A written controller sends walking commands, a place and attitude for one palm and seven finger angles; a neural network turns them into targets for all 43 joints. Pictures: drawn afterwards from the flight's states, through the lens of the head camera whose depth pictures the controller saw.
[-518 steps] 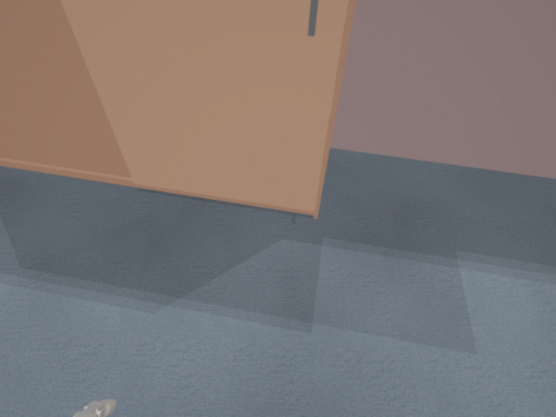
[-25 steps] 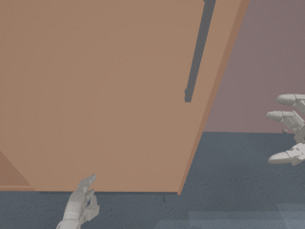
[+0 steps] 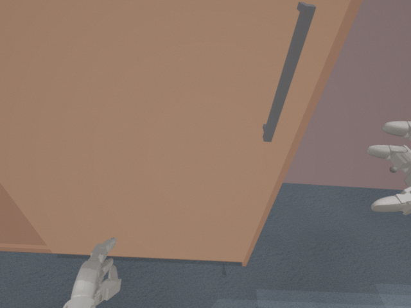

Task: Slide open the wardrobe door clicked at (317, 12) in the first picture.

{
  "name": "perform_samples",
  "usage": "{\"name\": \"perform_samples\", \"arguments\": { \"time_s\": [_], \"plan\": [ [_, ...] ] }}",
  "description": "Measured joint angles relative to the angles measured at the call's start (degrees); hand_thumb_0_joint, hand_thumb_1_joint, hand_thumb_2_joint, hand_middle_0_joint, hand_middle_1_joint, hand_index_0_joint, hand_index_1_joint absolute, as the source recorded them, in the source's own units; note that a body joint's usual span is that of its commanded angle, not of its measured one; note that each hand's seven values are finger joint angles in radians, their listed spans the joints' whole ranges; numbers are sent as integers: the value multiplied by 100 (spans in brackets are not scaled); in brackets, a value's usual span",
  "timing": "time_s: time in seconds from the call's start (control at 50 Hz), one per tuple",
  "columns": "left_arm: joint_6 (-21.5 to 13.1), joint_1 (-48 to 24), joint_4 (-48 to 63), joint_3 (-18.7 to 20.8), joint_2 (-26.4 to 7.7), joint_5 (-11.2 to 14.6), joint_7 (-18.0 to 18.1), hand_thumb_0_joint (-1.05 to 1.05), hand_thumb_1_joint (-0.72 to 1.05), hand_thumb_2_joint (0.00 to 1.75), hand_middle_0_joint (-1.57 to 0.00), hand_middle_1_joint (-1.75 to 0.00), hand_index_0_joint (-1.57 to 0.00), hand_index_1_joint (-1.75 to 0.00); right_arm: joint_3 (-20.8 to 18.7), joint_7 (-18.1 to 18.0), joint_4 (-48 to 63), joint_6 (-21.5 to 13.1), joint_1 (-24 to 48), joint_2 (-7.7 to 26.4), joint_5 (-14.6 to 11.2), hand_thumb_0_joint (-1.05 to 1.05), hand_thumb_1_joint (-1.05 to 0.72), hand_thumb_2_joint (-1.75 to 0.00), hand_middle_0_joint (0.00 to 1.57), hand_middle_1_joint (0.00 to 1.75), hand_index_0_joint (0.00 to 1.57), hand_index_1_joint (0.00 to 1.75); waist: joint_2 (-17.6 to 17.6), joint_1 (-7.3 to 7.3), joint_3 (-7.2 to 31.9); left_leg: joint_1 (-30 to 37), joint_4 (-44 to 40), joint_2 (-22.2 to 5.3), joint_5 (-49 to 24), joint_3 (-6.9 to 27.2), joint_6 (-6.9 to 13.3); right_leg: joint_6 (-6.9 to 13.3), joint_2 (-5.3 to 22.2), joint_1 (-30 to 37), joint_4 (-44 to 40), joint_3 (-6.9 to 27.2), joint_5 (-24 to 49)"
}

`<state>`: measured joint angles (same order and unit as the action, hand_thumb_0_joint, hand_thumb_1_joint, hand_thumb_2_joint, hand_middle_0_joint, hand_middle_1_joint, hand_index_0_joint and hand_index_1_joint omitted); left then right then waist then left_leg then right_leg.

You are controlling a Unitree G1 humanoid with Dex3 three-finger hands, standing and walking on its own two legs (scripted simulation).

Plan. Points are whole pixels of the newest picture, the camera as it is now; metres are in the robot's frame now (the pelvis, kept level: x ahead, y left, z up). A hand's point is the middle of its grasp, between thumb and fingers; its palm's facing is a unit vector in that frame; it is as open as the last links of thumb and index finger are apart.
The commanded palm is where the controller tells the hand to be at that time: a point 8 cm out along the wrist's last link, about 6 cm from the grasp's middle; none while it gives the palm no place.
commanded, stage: raise the hand with hooked fingers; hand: right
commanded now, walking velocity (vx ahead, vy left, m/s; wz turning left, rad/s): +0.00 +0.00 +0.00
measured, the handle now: (282, 81) +0.51 -0.15 +0.24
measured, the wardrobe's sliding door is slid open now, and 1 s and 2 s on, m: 0.00 0.00 0.00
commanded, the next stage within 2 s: move the hooked fingers beside the handle in 0.10 s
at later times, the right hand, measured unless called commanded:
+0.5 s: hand (374, 159) +0.31 -0.27 +0.21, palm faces +0.10 +0.99 -0.06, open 14.0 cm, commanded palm +0.28 -0.31 +0.22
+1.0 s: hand (354, 142) +0.35 -0.25 +0.21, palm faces +0.07 +1.00 -0.03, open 14.0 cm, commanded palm +0.32 -0.30 +0.21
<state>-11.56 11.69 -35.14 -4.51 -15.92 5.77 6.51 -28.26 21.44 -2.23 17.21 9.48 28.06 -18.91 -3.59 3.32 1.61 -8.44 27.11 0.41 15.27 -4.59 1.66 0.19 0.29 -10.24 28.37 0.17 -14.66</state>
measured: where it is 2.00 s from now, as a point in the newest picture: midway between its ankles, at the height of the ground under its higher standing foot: outside the picture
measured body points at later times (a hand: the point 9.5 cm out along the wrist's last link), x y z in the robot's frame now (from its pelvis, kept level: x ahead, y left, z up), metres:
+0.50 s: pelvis +0.00 +0.00 +0.00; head -0.02 +0.02 +0.45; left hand +0.20 +0.23 -0.07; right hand +0.30 -0.32 +0.21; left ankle +0.00 +0.10 -0.74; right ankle +0.01 -0.12 -0.74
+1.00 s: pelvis +0.01 -0.02 +0.00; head -0.01 +0.00 +0.45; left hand +0.19 +0.21 -0.07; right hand +0.34 -0.31 +0.21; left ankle +0.00 +0.10 -0.74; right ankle +0.01 -0.12 -0.74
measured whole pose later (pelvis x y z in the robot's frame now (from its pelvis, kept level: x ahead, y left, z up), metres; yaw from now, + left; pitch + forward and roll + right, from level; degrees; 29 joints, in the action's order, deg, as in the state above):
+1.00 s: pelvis +0.01 -0.02 +0.00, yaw +1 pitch -2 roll +0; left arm -8.9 11.9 -35.7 -4.6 -14.4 5.6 6.3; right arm -21.2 15.9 -12.5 16.4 21.5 24.5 -15.5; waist -2.7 1.8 2.0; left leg -9.7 26.2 -0.5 14.8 -3.4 0.5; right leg 1.4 -0.7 -11.1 27.3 -1.0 -14.6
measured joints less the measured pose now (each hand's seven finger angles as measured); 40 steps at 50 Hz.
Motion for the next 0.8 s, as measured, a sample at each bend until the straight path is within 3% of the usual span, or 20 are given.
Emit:
{"name": "perform_samples", "arguments": {
  "time_s": [0.24, 0.4, 0.52, 0.66, 0.8],
  "plan": [
    [24, -95, 2, -30, 31, 18, -27, 2, 91, 90, -20, -30, -20, -30, 17, 112, -190, 29, 24, 41, -61, -1, 50, -30, 30, 120, 30, 120, -78, 2, 53, -71, 95, 40, 64, -13, 34, -44, 43, -69, 92, 16, -60],
    [37, -79, -51, -8, 11, 34, 19, 2, 91, 90, -20, -30, -20, -30, 197, 33, -549, -21, 366, -7, 47, -1, 51, -30, 30, 120, 30, 120, -37, 12, 35, -95, 135, 17, 93, -42, 23, -30, 19, -112, 143, 47, -81],
    [71, -76, -58, -16, 33, 16, 36, 2, 91, 90, -20, -30, -20, -30, 312, -31, -910, -100, 730, -8, 144, -1, 51, -30, 30, 120, 30, 120, 19, -64, -5, -143, 103, 1, 58, -13, 4, -6, 2, -147, 105, 17, -54],
    [115, 36, 4, 4, 59, 8, -23, 2, 91, 90, -20, -30, -20, -30, 275, -79, -932, -167, 775, -38, 142, -1, 50, -30, 30, 120, 30, 120, 52, -146, 45, -174, 51, -18, 30, 84, -37, 37, -16, -138, 33, -79, -52],
    [166, 102, -26, 28, 56, 9, -22, 2, 91, 90, -20, -30, -20, -30, 471, -283, -818, -107, 840, -218, 210, -1, 50, -30, 30, 120, 30, 120, 57, -124, 43, -154, 4, -64, 13, 102, -86, 86, -64, -124, -6, -97, -43]
  ]
}}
